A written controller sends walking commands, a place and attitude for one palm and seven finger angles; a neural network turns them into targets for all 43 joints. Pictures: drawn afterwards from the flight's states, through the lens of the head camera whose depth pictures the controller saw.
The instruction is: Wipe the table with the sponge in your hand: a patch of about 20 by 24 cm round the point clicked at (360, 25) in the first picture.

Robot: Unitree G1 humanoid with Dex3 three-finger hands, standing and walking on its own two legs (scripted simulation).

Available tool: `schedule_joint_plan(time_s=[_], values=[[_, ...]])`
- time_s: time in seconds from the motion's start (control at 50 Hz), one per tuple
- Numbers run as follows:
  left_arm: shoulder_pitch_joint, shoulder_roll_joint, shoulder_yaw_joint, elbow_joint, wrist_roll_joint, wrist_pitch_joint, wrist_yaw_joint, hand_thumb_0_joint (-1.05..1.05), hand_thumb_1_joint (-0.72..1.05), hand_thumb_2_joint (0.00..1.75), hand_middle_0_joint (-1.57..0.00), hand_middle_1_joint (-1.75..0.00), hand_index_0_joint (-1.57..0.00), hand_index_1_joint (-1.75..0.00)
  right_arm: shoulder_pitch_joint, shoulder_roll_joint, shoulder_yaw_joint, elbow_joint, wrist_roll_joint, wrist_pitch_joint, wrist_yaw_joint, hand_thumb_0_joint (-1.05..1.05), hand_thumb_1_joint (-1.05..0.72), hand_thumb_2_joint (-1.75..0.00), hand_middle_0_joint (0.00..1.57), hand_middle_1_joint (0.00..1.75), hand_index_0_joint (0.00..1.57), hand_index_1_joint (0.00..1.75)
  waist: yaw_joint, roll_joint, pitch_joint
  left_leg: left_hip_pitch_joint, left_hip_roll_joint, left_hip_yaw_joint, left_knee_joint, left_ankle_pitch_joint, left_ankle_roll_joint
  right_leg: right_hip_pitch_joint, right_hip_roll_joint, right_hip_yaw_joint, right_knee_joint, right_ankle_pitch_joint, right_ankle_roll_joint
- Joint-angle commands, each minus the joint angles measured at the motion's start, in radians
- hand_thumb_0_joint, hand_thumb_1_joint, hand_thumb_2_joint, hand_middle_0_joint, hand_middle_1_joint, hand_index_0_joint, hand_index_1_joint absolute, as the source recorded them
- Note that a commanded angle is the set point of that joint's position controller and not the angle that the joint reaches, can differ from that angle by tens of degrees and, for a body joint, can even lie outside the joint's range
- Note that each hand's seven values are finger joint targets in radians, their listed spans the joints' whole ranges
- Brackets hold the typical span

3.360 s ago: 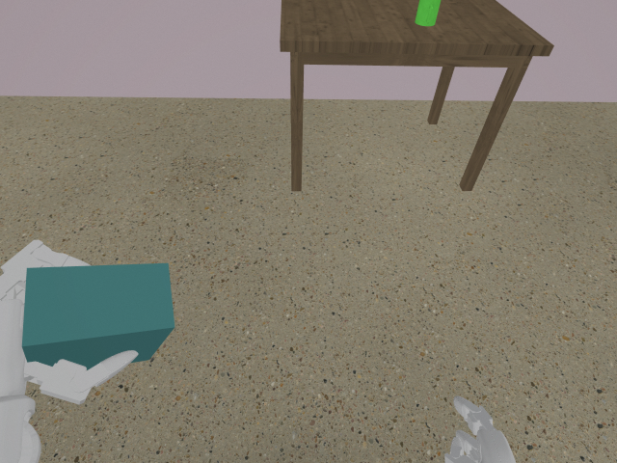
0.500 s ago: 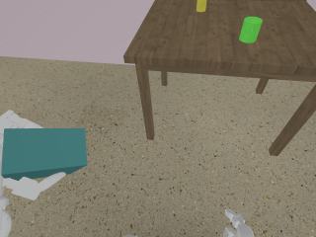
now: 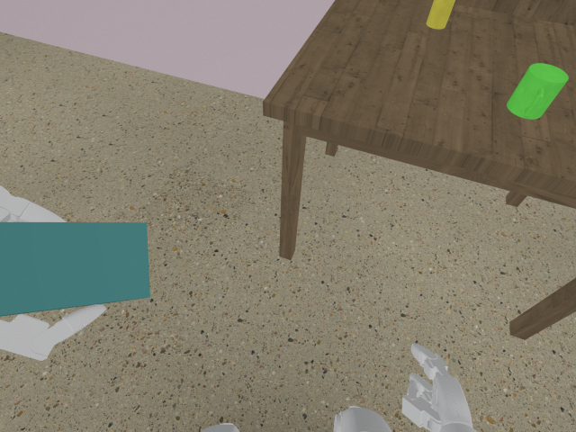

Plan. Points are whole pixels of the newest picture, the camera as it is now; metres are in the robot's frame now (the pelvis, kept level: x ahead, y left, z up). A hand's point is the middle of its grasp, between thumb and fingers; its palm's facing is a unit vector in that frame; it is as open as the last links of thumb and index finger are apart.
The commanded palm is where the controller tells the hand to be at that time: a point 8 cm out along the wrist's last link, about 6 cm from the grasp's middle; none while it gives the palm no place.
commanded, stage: walk to a spot facing it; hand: left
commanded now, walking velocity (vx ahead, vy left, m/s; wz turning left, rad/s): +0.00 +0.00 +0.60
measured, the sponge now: (85, 270) +0.24 +0.21 +0.18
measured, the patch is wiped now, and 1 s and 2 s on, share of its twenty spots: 0.00 0.00 0.00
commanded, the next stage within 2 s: none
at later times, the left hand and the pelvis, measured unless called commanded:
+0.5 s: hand (28, 313) +0.19 +0.23 +0.19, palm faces +0.61 -0.66 -0.45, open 10.4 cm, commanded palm +0.12 +0.26 +0.19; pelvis +0.05 -0.05 +0.00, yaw +18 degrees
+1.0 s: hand out of the picture +0.07 +0.19 +0.18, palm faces +0.81 -0.40 -0.43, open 10.4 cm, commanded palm +0.00 +0.19 +0.19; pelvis +0.04 -0.13 +0.01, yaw +37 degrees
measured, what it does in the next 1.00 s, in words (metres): steps to the right, turning left: right foot, then left foot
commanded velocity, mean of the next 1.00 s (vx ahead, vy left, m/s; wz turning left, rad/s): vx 0.00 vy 0.00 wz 0.60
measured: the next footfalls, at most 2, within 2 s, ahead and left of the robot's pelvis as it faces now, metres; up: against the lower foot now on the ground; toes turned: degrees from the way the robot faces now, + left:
right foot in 0.14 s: +0.11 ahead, -0.15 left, +0.00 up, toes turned -2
left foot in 0.52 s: +0.06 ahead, +0.09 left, +0.00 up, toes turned +26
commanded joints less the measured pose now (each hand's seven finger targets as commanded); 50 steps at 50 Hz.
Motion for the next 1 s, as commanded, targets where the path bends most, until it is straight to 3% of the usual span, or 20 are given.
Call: schedule_joint_plan(time_s=[0.0,0.08,0.1,0.12,0.14,0.2,0.26,0.38,0.46,0.5,0.52,0.56,0.62,0.76,0.78,0.8,0.82,0.84,0.9,0.98], values=[[0.055,0.075,0.079,-0.213,-0.029,-0.063,0.011,0.00,0.10,1.30,-1.20,-1.60,-1.20,-1.60,-0.021,-0.178,-0.045,-0.119,-0.008,-0.073,-0.024,0.00,-0.90,-0.90,0.20,0.30,0.20,0.30,0.028,0.284,-0.189,0.044,0.176,-0.215,-0.286,0.023,0.165,0.178,0.044,-0.051,-0.276,0.060,0.015],[-0.053,0.061,0.042,-0.104,-0.012,-0.020,0.007,0.00,0.10,1.30,-1.20,-1.60,-1.20,-1.60,-0.039,-0.171,-0.029,-0.104,-0.009,-0.073,-0.048,0.00,-0.90,-0.90,0.20,0.30,0.20,0.30,0.052,0.180,-0.172,0.008,0.125,-0.166,-0.112,-0.025,0.105,0.352,0.087,-0.082,-0.585,0.101,0.018],[-0.101,0.075,0.033,-0.082,0.001,-0.008,0.009,0.00,0.10,1.30,-1.20,-1.60,-1.20,-1.60,-0.036,-0.155,-0.022,-0.098,-0.006,-0.070,-0.051,0.00,-0.90,-0.90,0.20,0.30,0.20,0.30,0.055,0.022,-0.165,-0.073,0.054,-0.101,0.048,-0.147,0.060,0.416,-0.023,0.030,-0.732,0.135,-0.022],[-0.137,0.150,0.058,-0.064,0.012,0.012,0.019,0.00,0.10,1.30,-1.20,-1.60,-1.20,-1.60,-0.040,-0.124,-0.015,-0.105,-0.011,-0.063,-0.056,0.00,-0.90,-0.90,0.20,0.30,0.20,0.30,0.053,-0.298,-0.148,-0.260,-0.085,0.024,0.366,-0.372,-0.011,0.464,-0.303,0.417,-0.841,0.172,-0.135],[-0.194,0.173,0.072,-0.049,-0.007,0.025,0.035,0.00,0.10,1.30,-1.20,-1.60,-1.20,-1.60,-0.067,-0.162,-0.016,-0.098,-0.030,-0.075,-0.065,0.00,-0.90,-0.90,0.20,0.30,0.20,0.30,0.061,-0.307,-0.136,-0.285,-0.065,-0.056,0.594,-0.349,-0.024,0.397,-0.423,0.513,-0.860,0.245,-0.198],[-0.167,0.123,0.018,-0.054,0.002,-0.005,0.020,0.00,0.10,1.30,-1.20,-1.60,-1.20,-1.60,-0.092,-0.148,-0.003,-0.068,-0.039,-0.046,-0.058,0.00,-0.90,-0.90,0.20,0.30,0.20,0.30,0.039,-0.177,-0.087,-0.267,-0.010,-0.053,0.772,-0.205,-0.070,0.353,-0.317,0.191,-0.781,0.491,-0.184],[-0.122,0.136,0.044,-0.077,0.004,-0.015,0.028,0.00,0.10,1.30,-1.20,-1.60,-1.20,-1.60,-0.119,-0.151,-0.012,-0.092,-0.038,-0.029,-0.073,0.00,-0.90,-0.90,0.20,0.30,0.20,0.30,0.039,-0.169,-0.126,-0.190,-0.003,0.006,0.583,-0.197,-0.072,0.409,-0.271,0.001,-0.720,0.736,-0.155],[0.021,0.147,0.102,-0.212,-0.013,-0.021,0.064,0.00,0.10,1.30,-1.20,-1.60,-1.20,-1.60,-0.080,-0.137,-0.026,-0.171,-0.043,-0.007,-0.071,0.00,-0.90,-0.90,0.20,0.30,0.20,0.30,0.074,-0.181,-0.229,-0.077,-0.016,0.115,0.137,-0.226,-0.053,0.527,-0.306,-0.028,-0.623,0.893,-0.185],[-0.003,0.133,0.089,-0.234,-0.028,-0.022,0.068,0.00,0.10,1.30,-1.20,-1.60,-1.20,-1.60,-0.016,-0.155,-0.044,-0.179,-0.033,0.013,-0.071,0.00,-0.90,-0.90,0.20,0.30,0.20,0.30,-0.006,-0.051,-0.300,0.215,-0.056,0.113,-0.186,0.075,-0.030,0.397,-0.236,-0.098,-0.290,0.790,-0.082],[-0.017,0.144,0.078,-0.273,-0.036,-0.064,0.052,0.00,0.10,1.30,-1.20,-1.60,-1.20,-1.60,-0.023,-0.215,-0.061,-0.184,-0.029,-0.015,-0.056,0.00,-0.90,-0.90,0.20,0.30,0.20,0.30,0.025,0.388,-0.263,0.407,0.361,-0.468,-0.214,0.957,0.216,-0.037,0.008,-0.048,0.067,-0.220,0.017],[0.016,0.174,0.103,-0.174,-0.005,-0.067,0.030,0.00,0.10,1.30,-1.20,-1.60,-1.20,-1.60,0.013,-0.202,-0.060,-0.159,-0.029,-0.033,-0.043,0.00,-0.90,-0.90,0.20,0.30,0.20,0.30,0.021,0.312,-0.206,0.427,0.379,-0.528,-0.180,1.038,0.256,-0.149,0.000,0.034,0.122,-0.261,0.013],[0.015,0.155,0.085,-0.224,0.006,-0.071,0.013,0.00,0.10,1.30,-1.20,-1.60,-1.20,-1.60,-0.025,-0.218,-0.076,-0.141,-0.010,-0.045,-0.018,0.00,-0.90,-0.90,0.20,0.30,0.20,0.30,0.016,0.227,-0.227,0.392,0.289,-0.373,-0.134,0.813,0.228,-0.154,-0.005,0.073,0.045,-0.143,0.014],[0.055,0.131,0.074,-0.307,-0.017,-0.060,0.012,0.00,0.10,1.30,-1.20,-1.60,-1.20,-1.60,-0.026,-0.201,-0.062,-0.140,-0.008,-0.065,-0.003,0.00,-0.90,-0.90,0.20,0.30,0.20,0.30,0.027,0.318,-0.220,0.202,0.159,-0.185,-0.178,0.580,0.138,0.076,0.043,0.002,-0.153,0.037,0.019],[-0.002,0.107,0.062,-0.138,-0.035,-0.012,0.005,0.00,0.10,1.30,-1.20,-1.60,-1.20,-1.60,-0.037,-0.183,-0.029,-0.109,-0.014,-0.083,-0.026,0.00,-0.90,-0.90,0.20,0.30,0.20,0.30,0.045,0.201,-0.175,0.028,0.146,-0.252,-0.128,0.239,0.101,0.368,0.098,-0.014,-0.572,0.142,0.025],[-0.053,0.110,0.058,-0.112,-0.025,-0.008,0.005,0.00,0.10,1.30,-1.20,-1.60,-1.20,-1.60,-0.042,-0.169,-0.024,-0.105,-0.010,-0.079,-0.029,0.00,-0.90,-0.90,0.20,0.30,0.20,0.30,0.049,0.095,-0.175,-0.013,0.093,-0.206,-0.036,0.087,0.061,0.418,0.030,0.030,-0.715,0.229,0.001],[-0.094,0.158,0.071,-0.083,-0.007,0.005,0.016,0.00,0.10,1.30,-1.20,-1.60,-1.20,-1.60,-0.038,-0.140,-0.017,-0.110,-0.008,-0.071,-0.034,0.00,-0.90,-0.90,0.20,0.30,0.20,0.30,0.038,-0.187,-0.163,-0.151,-0.043,-0.062,0.191,-0.191,-0.013,0.459,-0.201,0.279,-0.817,0.291,-0.084],[-0.131,0.179,0.091,-0.072,-0.022,0.025,0.030,0.00,0.10,1.30,-1.20,-1.60,-1.20,-1.60,-0.052,-0.157,-0.021,-0.124,-0.012,-0.078,-0.045,0.00,-0.90,-0.90,0.20,0.30,0.20,0.30,0.053,-0.255,-0.166,-0.175,-0.096,-0.054,0.457,-0.336,-0.041,0.371,-0.363,0.443,-0.843,0.393,-0.175],[-0.128,0.142,0.040,-0.064,-0.024,0.028,0.031,0.00,0.10,1.30,-1.20,-1.60,-1.20,-1.60,-0.045,-0.177,-0.035,-0.099,-0.022,-0.078,-0.045,0.00,-0.90,-0.90,0.20,0.30,0.20,0.30,0.038,-0.271,-0.148,-0.162,-0.067,-0.104,0.616,-0.303,-0.045,0.312,-0.383,0.450,-0.843,0.356,-0.202],[-0.102,0.123,0.031,-0.055,-0.009,0.005,0.019,0.00,0.10,1.30,-1.20,-1.60,-1.20,-1.60,-0.102,-0.141,-0.003,-0.091,-0.029,-0.041,-0.057,0.00,-0.90,-0.90,0.20,0.30,0.20,0.30,0.036,-0.158,-0.110,-0.163,-0.037,-0.055,0.705,-0.187,-0.076,0.288,-0.255,0.127,-0.800,0.403,-0.172],[-0.092,0.140,0.051,-0.109,-0.005,-0.013,0.037,0.00,0.10,1.30,-1.20,-1.60,-1.20,-1.60,-0.103,-0.155,-0.017,-0.116,-0.044,-0.035,-0.085,0.00,-0.90,-0.90,0.20,0.30,0.20,0.30,0.050,-0.153,-0.149,-0.034,-0.025,0.022,0.371,-0.226,-0.052,0.318,-0.253,0.050,-0.789,0.390,-0.174]])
